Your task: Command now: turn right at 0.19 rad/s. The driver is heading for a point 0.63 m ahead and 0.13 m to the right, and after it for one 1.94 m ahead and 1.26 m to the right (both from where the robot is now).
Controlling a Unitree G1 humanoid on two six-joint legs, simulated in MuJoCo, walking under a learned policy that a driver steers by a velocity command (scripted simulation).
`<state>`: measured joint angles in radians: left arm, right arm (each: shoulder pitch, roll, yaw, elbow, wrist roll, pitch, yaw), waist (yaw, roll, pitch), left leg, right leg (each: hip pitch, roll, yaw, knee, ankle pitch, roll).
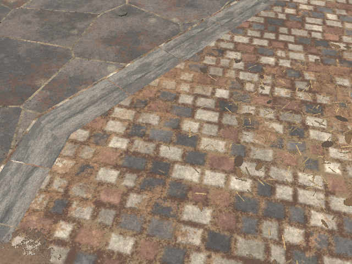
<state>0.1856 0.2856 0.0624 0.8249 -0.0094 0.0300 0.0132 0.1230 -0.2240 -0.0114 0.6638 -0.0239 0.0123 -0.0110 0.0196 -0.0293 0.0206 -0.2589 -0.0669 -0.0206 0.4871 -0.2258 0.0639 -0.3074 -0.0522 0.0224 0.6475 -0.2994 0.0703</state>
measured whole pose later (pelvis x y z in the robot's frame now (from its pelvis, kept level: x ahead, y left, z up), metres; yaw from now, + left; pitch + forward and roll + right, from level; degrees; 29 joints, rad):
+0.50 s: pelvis +0.02 -0.03 +0.01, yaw -16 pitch +2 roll +1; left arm 0.14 0.30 0.08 0.72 -0.02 0.02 -0.02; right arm 0.31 -0.29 -0.09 0.74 0.00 -0.04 -0.03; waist -0.06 -0.01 0.01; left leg -0.12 0.04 0.19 0.32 -0.23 0.01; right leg -0.55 -0.09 0.01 0.94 -0.29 0.04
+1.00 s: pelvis +0.18 -0.18 +0.00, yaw -13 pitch +1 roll -1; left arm 0.36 0.25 0.06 0.83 0.01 -0.09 0.01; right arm 0.16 -0.28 -0.07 0.74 0.03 -0.04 0.04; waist 0.06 0.05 0.02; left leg -0.70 0.07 -0.03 0.75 0.07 0.02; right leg 0.08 0.05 -0.20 0.19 -0.31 -0.05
